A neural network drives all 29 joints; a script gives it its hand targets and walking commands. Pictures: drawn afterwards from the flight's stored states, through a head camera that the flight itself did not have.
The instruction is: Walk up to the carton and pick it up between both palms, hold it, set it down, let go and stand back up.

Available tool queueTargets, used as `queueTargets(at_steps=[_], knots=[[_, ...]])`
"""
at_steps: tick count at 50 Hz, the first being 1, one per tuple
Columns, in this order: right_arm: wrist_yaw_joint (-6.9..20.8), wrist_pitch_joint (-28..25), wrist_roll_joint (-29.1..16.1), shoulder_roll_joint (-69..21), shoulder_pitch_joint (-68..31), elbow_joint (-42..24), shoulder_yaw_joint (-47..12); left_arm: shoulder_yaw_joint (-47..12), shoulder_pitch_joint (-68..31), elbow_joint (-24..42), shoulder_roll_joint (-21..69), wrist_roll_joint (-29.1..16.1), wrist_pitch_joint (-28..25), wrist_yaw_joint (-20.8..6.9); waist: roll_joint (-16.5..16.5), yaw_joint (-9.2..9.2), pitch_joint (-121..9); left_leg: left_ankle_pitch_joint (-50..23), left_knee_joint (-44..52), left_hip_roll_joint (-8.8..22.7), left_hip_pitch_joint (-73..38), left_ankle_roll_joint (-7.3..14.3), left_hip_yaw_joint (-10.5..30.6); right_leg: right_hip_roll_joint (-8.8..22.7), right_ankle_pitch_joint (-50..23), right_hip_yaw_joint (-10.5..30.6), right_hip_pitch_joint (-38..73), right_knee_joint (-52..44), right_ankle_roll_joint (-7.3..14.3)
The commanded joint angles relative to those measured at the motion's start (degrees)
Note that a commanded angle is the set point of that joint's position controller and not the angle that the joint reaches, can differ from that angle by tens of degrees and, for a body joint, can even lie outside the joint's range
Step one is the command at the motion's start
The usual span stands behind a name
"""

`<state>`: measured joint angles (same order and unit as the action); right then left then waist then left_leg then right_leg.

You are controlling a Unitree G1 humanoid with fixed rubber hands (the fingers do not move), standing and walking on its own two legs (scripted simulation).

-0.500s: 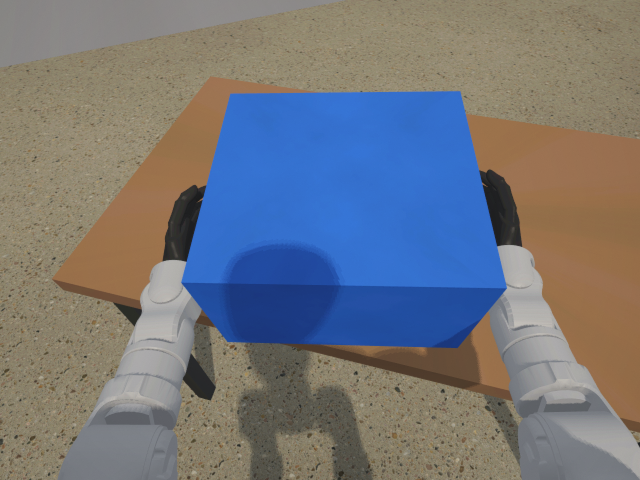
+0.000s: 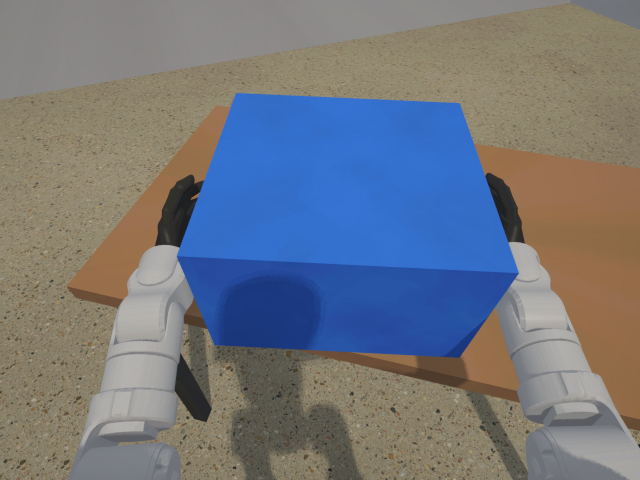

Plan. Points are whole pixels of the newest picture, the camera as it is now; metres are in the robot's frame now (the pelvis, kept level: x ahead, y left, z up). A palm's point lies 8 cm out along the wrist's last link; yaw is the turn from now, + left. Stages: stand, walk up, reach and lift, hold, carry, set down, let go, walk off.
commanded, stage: reach and lift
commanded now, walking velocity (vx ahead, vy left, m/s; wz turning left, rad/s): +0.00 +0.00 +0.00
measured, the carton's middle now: (342, 218) +0.42 -0.02 +0.11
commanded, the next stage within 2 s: hold in 1.64 s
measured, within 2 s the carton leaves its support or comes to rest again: neither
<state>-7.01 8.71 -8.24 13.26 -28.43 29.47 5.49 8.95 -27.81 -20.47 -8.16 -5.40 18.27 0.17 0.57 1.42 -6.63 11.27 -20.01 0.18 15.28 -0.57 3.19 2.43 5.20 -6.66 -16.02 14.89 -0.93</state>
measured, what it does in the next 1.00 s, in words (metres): stands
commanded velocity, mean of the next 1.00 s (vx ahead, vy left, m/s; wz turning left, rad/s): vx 0.00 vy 0.00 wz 0.00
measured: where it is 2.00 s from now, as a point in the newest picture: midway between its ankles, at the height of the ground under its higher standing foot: outside the picture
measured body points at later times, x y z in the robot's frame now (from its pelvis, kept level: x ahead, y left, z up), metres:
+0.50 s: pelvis +0.00 +0.00 +0.00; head -0.01 +0.03 +0.45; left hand +0.38 +0.18 +0.14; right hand +0.37 -0.22 +0.15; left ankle -0.02 +0.12 -0.75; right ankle +0.02 -0.13 -0.75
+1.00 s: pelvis -0.02 -0.01 +0.00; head -0.04 +0.02 +0.45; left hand +0.37 +0.18 +0.18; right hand +0.37 -0.22 +0.19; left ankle -0.02 +0.12 -0.75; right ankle +0.02 -0.13 -0.75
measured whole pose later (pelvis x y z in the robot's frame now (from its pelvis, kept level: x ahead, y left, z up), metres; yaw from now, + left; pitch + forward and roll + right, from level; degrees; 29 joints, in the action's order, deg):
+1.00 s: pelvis -0.02 -0.01 +0.00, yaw -2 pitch +1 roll -1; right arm -7.2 24.9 -12.0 14.2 -36.6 26.8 5.4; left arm 14.3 -32.6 -9.9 -8.1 1.3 39.0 -2.5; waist 2.0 1.6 -6.3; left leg 10.6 -19.1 1.0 10.1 -0.9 1.8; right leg 1.5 4.1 -5.2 -11.6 14.3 -0.3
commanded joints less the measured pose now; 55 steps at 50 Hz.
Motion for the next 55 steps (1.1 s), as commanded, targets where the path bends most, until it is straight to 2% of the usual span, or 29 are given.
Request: queueTargets(at_steps=[1,7,19,27,32,44,51,55], knots=[[11.99,-4.34,-2.56,-33.09,-49.70,-24.05,-27.19,-28.36,-44.14,17.89,34.18,-4.43,-1.13,-8.10,0.07,0.68,-31.21,-20.55,2.40,-2.71,-1.78,-3.00,-0.77,-4.00,-12.77,3.08,26.27,3.18,0.13],[12.04,-1.16,-4.23,-32.96,-51.05,-23.22,-26.00,-27.67,-45.29,18.60,34.38,-4.04,2.47,-8.41,-1.17,1.75,-30.26,-22.00,2.48,-2.76,-3.89,-3.32,-0.93,-4.60,-14.15,2.94,25.86,2.65,0.45],[11.90,3.43,-8.27,-32.18,-51.93,-27.80,-27.09,-26.77,-44.44,25.00,33.06,-3.18,7.91,-8.77,-2.05,1.48,-30.92,-25.94,1.94,-3.27,-4.61,-3.29,-0.96,-5.24,-20.45,3.44,28.61,3.17,0.52],[11.62,6.06,-10.28,-31.48,-53.01,-30.96,-27.45,-25.85,-44.56,28.11,31.40,-2.99,10.85,-8.87,-1.65,0.89,-31.53,-24.87,2.20,-3.49,-4.23,-2.78,-1.14,-5.40,-21.49,3.79,29.84,3.56,0.53],[11.42,7.56,-10.23,-31.13,-54.60,-30.53,-26.48,-24.51,-45.52,27.80,30.26,-2.36,12.56,-9.24,-0.96,0.34,-30.25,-20.63,3.20,-3.43,-3.07,-2.09,-1.46,-5.10,-17.73,4.25,29.75,3.12,0.69],[11.01,10.47,-10.69,-31.35,-58.70,-27.32,-23.87,-23.27,-49.46,25.42,30.21,-2.45,15.42,-9.74,-1.17,1.07,-29.14,-15.78,4.00,-3.09,-2.99,-1.61,-1.98,-5.13,-12.69,4.68,28.37,2.57,0.95],[10.61,12.10,-11.58,-31.61,-60.26,-25.66,-23.09,-22.27,-50.79,24.37,29.91,-2.06,16.67,-9.88,-1.37,1.33,-27.85,-15.12,4.08,-3.18,-2.33,-1.49,-2.09,-5.02,-13.00,5.23,29.10,2.81,0.93],[10.49,12.93,-12.56,-32.01,-61.61,-26.92,-23.53,-21.69,-51.03,24.98,29.54,-1.91,17.42,-9.79,-0.91,0.75,-28.45,-15.68,3.86,-3.32,-2.22,-1.38,-2.12,-5.03,-14.28,5.69,30.23,3.22,0.82]])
